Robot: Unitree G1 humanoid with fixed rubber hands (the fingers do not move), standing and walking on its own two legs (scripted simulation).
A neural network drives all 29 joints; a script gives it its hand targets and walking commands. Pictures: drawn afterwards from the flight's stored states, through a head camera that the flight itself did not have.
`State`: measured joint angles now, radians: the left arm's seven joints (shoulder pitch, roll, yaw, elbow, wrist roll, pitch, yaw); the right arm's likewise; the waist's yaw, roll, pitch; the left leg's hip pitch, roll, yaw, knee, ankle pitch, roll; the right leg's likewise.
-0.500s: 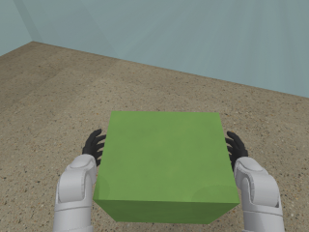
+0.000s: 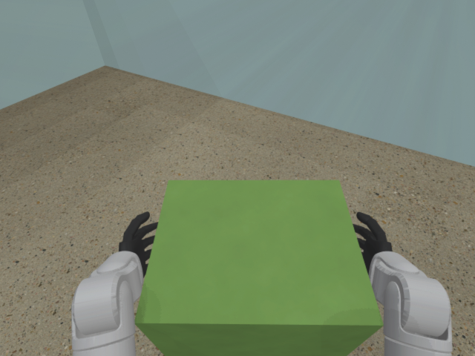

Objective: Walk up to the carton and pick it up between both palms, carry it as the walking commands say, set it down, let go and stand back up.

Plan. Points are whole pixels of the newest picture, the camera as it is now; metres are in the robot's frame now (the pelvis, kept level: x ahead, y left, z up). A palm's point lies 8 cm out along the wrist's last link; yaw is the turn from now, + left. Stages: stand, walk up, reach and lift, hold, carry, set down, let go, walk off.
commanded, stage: carry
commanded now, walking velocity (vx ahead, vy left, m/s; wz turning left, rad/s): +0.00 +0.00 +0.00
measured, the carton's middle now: (252, 278) +0.26 +0.00 +0.02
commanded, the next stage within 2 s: none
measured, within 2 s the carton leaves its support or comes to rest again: neither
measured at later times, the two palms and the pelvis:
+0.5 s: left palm (139, 266) +0.24 +0.17 +0.09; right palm (384, 263) +0.25 -0.20 +0.09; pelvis +0.00 -0.01 +0.00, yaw +0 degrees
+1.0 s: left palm (138, 261) +0.25 +0.18 +0.09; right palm (380, 261) +0.25 -0.19 +0.09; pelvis +0.00 -0.01 +0.00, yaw +0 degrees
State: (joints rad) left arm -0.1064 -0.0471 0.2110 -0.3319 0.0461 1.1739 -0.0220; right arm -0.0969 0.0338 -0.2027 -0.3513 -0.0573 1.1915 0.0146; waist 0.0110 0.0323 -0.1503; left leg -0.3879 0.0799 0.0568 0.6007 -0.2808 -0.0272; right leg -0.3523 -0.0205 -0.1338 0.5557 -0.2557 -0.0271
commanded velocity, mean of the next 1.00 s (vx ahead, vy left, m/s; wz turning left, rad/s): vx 0.00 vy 0.00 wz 0.00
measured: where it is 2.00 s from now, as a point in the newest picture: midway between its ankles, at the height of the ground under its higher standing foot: outside the picture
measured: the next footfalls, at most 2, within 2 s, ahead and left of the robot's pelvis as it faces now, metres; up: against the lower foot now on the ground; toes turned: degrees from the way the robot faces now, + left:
none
